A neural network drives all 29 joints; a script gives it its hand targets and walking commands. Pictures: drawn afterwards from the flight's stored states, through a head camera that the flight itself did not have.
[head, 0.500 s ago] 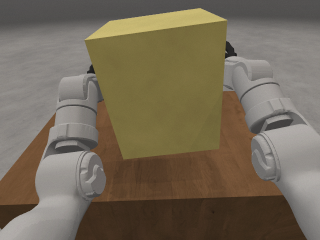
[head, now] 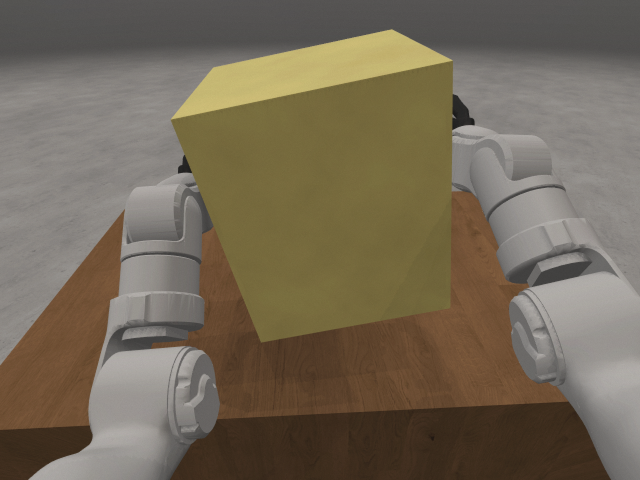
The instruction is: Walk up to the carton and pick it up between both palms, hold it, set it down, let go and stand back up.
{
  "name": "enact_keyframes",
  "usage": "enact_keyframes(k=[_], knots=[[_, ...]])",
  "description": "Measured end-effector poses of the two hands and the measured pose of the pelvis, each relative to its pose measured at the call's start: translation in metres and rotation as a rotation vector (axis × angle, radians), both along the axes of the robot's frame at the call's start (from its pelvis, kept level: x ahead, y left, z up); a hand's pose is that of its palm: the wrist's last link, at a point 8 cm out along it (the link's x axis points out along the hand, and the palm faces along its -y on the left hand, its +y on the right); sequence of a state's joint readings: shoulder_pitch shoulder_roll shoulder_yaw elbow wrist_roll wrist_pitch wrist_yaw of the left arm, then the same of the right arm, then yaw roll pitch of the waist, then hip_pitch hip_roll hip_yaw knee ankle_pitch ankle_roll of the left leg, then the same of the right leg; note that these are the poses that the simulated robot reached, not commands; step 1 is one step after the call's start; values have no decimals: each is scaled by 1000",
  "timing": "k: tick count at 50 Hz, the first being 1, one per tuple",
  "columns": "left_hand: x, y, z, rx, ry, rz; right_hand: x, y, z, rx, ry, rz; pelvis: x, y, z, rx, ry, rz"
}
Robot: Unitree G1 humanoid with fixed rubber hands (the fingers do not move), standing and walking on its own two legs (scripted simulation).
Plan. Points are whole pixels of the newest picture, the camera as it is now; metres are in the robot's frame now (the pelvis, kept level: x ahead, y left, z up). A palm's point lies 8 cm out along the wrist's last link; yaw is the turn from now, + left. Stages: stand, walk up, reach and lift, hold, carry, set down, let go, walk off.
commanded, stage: hold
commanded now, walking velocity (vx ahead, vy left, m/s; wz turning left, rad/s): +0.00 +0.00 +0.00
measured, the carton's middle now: (327, 183) +0.36 +0.00 +0.29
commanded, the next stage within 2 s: none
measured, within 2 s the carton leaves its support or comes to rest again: neither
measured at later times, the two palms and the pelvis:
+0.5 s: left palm (199, 188) +0.37 +0.14 +0.29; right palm (461, 152) +0.38 -0.16 +0.32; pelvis +0.00 -0.01 +0.00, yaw +0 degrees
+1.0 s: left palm (200, 187) +0.37 +0.14 +0.29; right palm (468, 145) +0.37 -0.16 +0.33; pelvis -0.01 -0.01 +0.00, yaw +0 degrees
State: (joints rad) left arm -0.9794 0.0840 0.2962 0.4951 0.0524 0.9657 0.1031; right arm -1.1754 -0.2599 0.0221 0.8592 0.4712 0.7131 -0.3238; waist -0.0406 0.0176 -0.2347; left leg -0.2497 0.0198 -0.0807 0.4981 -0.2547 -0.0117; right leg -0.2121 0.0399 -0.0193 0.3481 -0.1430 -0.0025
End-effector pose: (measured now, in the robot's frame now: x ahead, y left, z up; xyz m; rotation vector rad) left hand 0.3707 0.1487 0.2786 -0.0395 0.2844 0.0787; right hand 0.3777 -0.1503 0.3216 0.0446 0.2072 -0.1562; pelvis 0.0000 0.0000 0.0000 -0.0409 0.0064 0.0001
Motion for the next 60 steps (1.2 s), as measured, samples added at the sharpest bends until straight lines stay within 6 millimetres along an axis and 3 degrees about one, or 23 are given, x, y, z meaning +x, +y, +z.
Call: enact_keyframes(k=[16, 28, 46, 60], knots=[[3, -7, 12, -18, 5, 7, 1, -8, 6, 14, 6, -4, 1, -2, 1, 6, -5, -11], [-2, -5, 8, -3, 9, 20, 0, -6, -5, 11, 15, 12, -2, -7, 1, 6, -8, -3], [-5, -8, 10, -27, 10, -3, -9, -9, 8, 0, 18, -14, -12, -9, 1, 11, 5, -7], [-2, -8, 11, 12, 21, -1, -7, -9, 0, 8, 37, -7, -11, -6, 1, 9, 10, -6]])
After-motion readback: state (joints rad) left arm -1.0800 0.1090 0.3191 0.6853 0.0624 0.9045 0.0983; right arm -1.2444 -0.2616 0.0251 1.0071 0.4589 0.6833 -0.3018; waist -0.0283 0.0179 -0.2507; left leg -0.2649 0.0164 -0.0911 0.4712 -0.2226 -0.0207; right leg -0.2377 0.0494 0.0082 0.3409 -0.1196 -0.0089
